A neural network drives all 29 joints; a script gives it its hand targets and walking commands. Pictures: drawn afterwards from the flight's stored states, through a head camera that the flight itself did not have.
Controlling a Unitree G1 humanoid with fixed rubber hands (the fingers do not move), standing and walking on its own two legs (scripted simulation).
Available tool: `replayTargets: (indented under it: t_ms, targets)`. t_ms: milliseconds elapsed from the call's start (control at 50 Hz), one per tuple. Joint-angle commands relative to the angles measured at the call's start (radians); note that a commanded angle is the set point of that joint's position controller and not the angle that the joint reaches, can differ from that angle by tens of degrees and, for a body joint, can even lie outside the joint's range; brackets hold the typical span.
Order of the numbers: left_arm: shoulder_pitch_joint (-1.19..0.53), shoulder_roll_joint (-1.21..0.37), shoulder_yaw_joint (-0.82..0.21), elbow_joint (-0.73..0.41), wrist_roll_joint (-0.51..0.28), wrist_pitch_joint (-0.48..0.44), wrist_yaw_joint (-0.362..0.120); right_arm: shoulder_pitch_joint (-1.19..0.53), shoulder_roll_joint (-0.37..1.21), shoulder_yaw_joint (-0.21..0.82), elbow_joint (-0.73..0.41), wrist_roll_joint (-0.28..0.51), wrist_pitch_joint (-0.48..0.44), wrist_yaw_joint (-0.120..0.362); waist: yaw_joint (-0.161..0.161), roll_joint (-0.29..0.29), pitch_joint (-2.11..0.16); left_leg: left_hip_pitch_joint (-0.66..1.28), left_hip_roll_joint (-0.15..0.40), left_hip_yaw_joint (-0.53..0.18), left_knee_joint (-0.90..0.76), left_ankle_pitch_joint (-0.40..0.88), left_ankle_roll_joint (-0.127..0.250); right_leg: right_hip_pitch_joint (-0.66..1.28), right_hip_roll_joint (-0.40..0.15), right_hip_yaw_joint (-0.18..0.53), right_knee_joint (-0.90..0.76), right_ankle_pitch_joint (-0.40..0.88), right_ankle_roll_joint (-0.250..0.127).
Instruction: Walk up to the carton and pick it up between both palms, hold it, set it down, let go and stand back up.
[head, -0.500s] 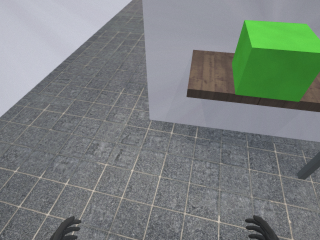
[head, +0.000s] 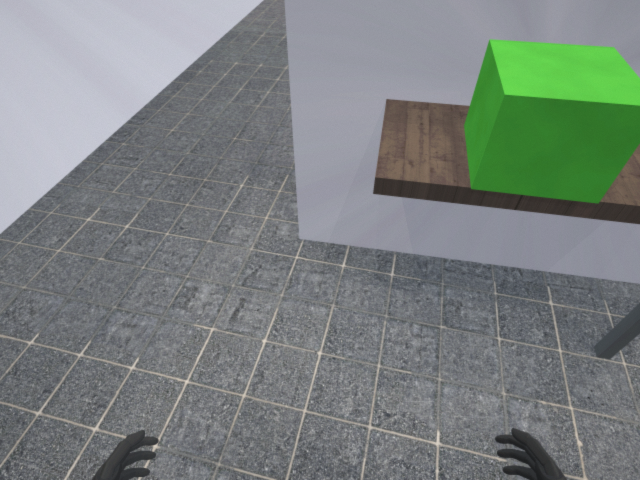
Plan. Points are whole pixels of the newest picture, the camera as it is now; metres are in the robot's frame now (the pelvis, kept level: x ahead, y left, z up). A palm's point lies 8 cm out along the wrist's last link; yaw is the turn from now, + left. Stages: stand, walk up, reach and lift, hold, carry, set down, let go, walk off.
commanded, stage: stand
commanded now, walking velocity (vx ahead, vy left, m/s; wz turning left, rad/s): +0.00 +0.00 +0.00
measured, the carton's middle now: (542, 118) +0.86 -0.49 +0.03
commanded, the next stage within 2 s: walk up in 0.50 s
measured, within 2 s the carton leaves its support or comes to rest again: neither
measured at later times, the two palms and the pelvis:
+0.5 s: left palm out of the picture +0.15 +0.28 -0.06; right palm out of the picture +0.15 -0.27 -0.07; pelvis +0.00 +0.00 +0.00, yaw +0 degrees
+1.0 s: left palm out of the picture +0.13 +0.24 -0.08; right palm out of the picture +0.04 -0.43 -0.05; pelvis -0.02 -0.07 -0.01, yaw -3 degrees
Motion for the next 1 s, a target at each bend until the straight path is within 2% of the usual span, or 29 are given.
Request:
replayTargets:
  t_ms: [0,20,40,100,120,140,180,260,300,320,380,480,540,620,640,660,680,700,720,740,760,800,820,880,900,920,940,960,980]
  targets:
    - [-0.063,0.184,0.081,-0.016,0.023,-0.040,0.005,-0.077,-0.218,-0.081,-0.019,-0.027,-0.030,-0.010,0.001,0.002,-0.038,0.001,0.073,-0.099,-0.115,0.238,0.076,0.031,-0.083,0.092,-0.125,0.278,-0.078]
    - [-0.053,0.178,0.075,-0.017,0.018,-0.043,0.004,-0.080,-0.233,-0.088,-0.011,-0.024,-0.031,-0.007,0.000,0.030,-0.045,0.009,0.075,-0.093,-0.109,0.244,0.076,0.023,-0.088,0.100,-0.120,0.278,-0.079]
    - [-0.050,0.189,0.077,-0.013,0.025,-0.039,0.001,-0.061,-0.220,-0.085,-0.009,-0.020,-0.034,-0.008,0.002,-0.001,-0.084,0.014,0.080,-0.102,-0.097,0.240,0.073,0.058,-0.093,0.091,-0.120,0.279,-0.083]
    - [-0.061,0.192,0.075,-0.022,0.016,-0.038,0.003,-0.073,-0.225,-0.083,-0.009,-0.020,-0.035,-0.009,-0.007,0.012,-0.036,0.017,0.072,-0.095,-0.106,0.225,0.072,0.004,-0.088,0.109,-0.131,0.248,-0.083]
    - [-0.062,0.195,0.080,-0.017,0.020,-0.038,0.006,-0.084,-0.229,-0.085,-0.006,-0.027,-0.035,-0.009,-0.001,0.051,-0.018,-0.019,0.076,-0.105,-0.118,0.206,0.080,0.010,-0.092,0.108,-0.130,0.239,-0.085]
    - [-0.067,0.194,0.081,-0.010,0.019,-0.036,0.007,-0.082,-0.237,-0.086,-0.009,-0.027,-0.034,-0.006,-0.011,0.019,-0.034,-0.003,0.074,-0.097,-0.118,0.199,0.069,0.006,-0.091,0.105,-0.128,0.243,-0.085]
    - [-0.060,0.191,0.076,-0.017,0.019,-0.041,0.002,-0.083,-0.234,-0.084,0.003,-0.023,-0.032,-0.006,0.010,0.023,-0.049,0.013,0.079,-0.103,-0.126,0.228,0.074,0.022,-0.077,0.087,-0.120,0.236,-0.083]
    - [-0.056,0.212,0.084,-0.011,0.019,-0.039,0.002,-0.084,-0.242,-0.084,-0.013,-0.021,-0.033,-0.007,0.003,0.035,-0.026,0.004,0.078,-0.101,-0.117,0.239,0.074,0.017,-0.090,0.098,-0.129,0.275,-0.076]
    - [-0.064,0.210,0.081,-0.007,0.025,-0.041,0.008,-0.073,-0.232,-0.084,-0.008,-0.015,-0.030,-0.007,-0.012,-0.010,-0.051,0.026,0.069,-0.094,-0.104,0.265,0.067,0.017,-0.091,0.109,-0.136,0.286,-0.084]
    - [-0.040,0.201,0.078,-0.013,0.021,-0.043,0.005,-0.065,-0.231,-0.086,0.001,-0.021,-0.028,-0.008,-0.002,0.023,-0.049,0.013,0.072,-0.093,-0.100,0.244,0.082,0.031,-0.094,0.108,-0.125,0.281,-0.087]
    - [-0.064,0.189,0.076,-0.009,0.017,-0.038,0.006,-0.063,-0.237,-0.083,0.001,-0.021,-0.029,-0.013,0.005,-0.003,-0.032,0.004,0.073,-0.107,-0.123,0.258,0.081,0.035,-0.085,0.100,-0.126,0.278,-0.080]
    - [-0.059,0.213,0.078,-0.009,0.020,-0.042,0.005,-0.097,-0.239,-0.083,-0.001,-0.020,-0.030,-0.012,0.000,0.047,-0.030,0.011,0.077,-0.102,-0.118,0.271,0.075,0.021,-0.084,0.103,-0.130,0.292,-0.080]
    - [-0.052,0.200,0.077,-0.008,0.019,-0.038,0.003,-0.070,-0.245,-0.089,0.010,-0.020,-0.030,-0.010,-0.001,-0.015,-0.056,0.037,0.071,-0.093,-0.108,0.263,0.067,0.017,-0.096,0.112,-0.140,0.271,-0.085]
    - [-0.057,0.225,0.084,-0.002,0.014,-0.039,0.006,-0.069,-0.232,-0.085,0.005,-0.019,-0.034,-0.005,-0.002,0.032,-0.027,0.021,0.068,-0.099,-0.121,0.240,0.072,0.008,-0.093,0.110,-0.150,0.253,-0.084]
    - [-0.051,0.213,0.079,-0.006,0.018,-0.038,0.006,-0.071,-0.240,-0.088,0.013,-0.018,-0.033,-0.005,-0.003,-0.003,-0.035,0.011,0.072,-0.110,-0.120,0.233,0.081,0.021,-0.087,0.114,-0.138,0.257,-0.087]
    - [-0.066,0.213,0.083,-0.008,0.017,-0.041,0.003,-0.084,-0.226,-0.082,0.014,-0.024,-0.035,-0.005,0.008,0.015,-0.017,0.002,0.071,-0.105,-0.132,0.235,0.079,0.009,-0.088,0.098,-0.129,0.252,-0.079]
    - [-0.047,0.282,0.141,-0.128,0.083,0.007,-0.050,0.190,-0.398,-0.140,0.028,-0.015,-0.054,-0.051,-0.048,-0.062,-0.009,0.185,0.165,-0.215,-0.131,0.253,0.149,-0.184,-0.017,0.104,0.061,0.356,-0.102]
    - [-0.062,0.238,0.136,-0.141,0.070,0.029,-0.058,0.287,-0.467,-0.173,0.052,-0.019,-0.059,-0.077,-0.076,0.070,-0.009,0.297,0.353,-0.399,-0.198,0.482,0.254,-0.356,0.027,0.026,0.292,0.104,-0.050]
    - [-0.069,0.223,0.142,-0.179,0.075,0.052,-0.054,0.313,-0.489,-0.187,0.041,-0.027,-0.067,-0.091,-0.069,0.073,0.029,0.313,0.480,-0.521,-0.225,0.690,0.331,-0.465,0.011,0.104,0.451,-0.252,-0.032]
    - [-0.056,0.231,0.139,-0.178,0.071,0.068,-0.058,0.299,-0.493,-0.194,0.034,-0.025,-0.073,-0.101,-0.053,-0.021,0.010,0.305,0.491,-0.530,-0.215,0.679,0.330,-0.476,-0.023,0.185,0.499,-0.237,-0.037]
    - [-0.021,0.241,0.139,-0.176,0.067,0.074,-0.065,0.256,-0.493,-0.197,0.010,-0.024,-0.076,-0.104,-0.026,0.014,0.023,0.275,0.486,-0.475,-0.214,0.646,0.333,-0.472,-0.022,0.214,0.551,-0.200,-0.034]
    - [0.004,0.252,0.152,-0.158,0.062,0.078,-0.085,0.198,-0.435,-0.184,-0.025,-0.032,-0.084,-0.113,0.010,-0.050,0.069,0.183,0.426,-0.376,-0.196,0.632,0.290,-0.430,-0.035,0.229,0.577,-0.158,-0.035]
    - [0.000,0.249,0.158,-0.147,0.048,0.083,-0.092,0.184,-0.431,-0.182,-0.027,-0.034,-0.090,-0.115,0.012,-0.025,0.087,0.130,0.395,-0.323,-0.199,0.557,0.268,-0.396,-0.038,0.237,0.552,-0.126,-0.021]
    - [-0.019,0.260,0.166,-0.158,0.045,0.087,-0.119,0.143,-0.478,-0.184,-0.033,-0.047,-0.092,-0.114,0.010,0.080,0.137,0.003,0.342,-0.221,-0.202,0.448,0.235,-0.303,-0.076,0.160,0.399,-0.086,-0.011]
    - [-0.026,0.251,0.166,-0.147,0.044,0.083,-0.122,0.152,-0.462,-0.184,-0.027,-0.053,-0.092,-0.114,0.007,0.072,0.148,-0.002,0.321,-0.187,-0.204,0.448,0.231,-0.304,-0.071,0.138,0.323,-0.065,-0.012]
    - [-0.005,0.257,0.176,-0.146,0.041,0.081,-0.127,0.141,-0.492,-0.191,-0.035,-0.057,-0.090,-0.108,0.012,0.169,0.120,-0.002,0.316,-0.134,-0.194,0.424,0.219,-0.238,-0.088,0.107,0.242,-0.112,-0.011]
    - [0.016,0.258,0.171,-0.133,0.040,0.077,-0.128,0.115,-0.482,-0.184,-0.037,-0.056,-0.088,-0.106,0.015,0.173,0.091,-0.033,0.290,-0.120,-0.182,0.377,0.205,-0.161,-0.085,0.075,0.160,-0.100,-0.011]
    - [0.066,0.258,0.181,-0.112,0.041,0.076,-0.127,0.085,-0.497,-0.187,-0.037,-0.055,-0.084,-0.101,0.036,0.217,0.035,-0.036,0.278,-0.089,-0.157,0.345,0.190,-0.070,-0.082,0.042,0.081,-0.086,-0.025]
    - [0.134,0.256,0.184,-0.087,0.037,0.071,-0.121,0.055,-0.485,-0.184,-0.040,-0.055,-0.076,-0.095,0.081,0.196,0.006,-0.068,0.245,-0.022,-0.088,0.313,0.157,0.029,-0.064,0.001,-0.012,0.015,-0.032]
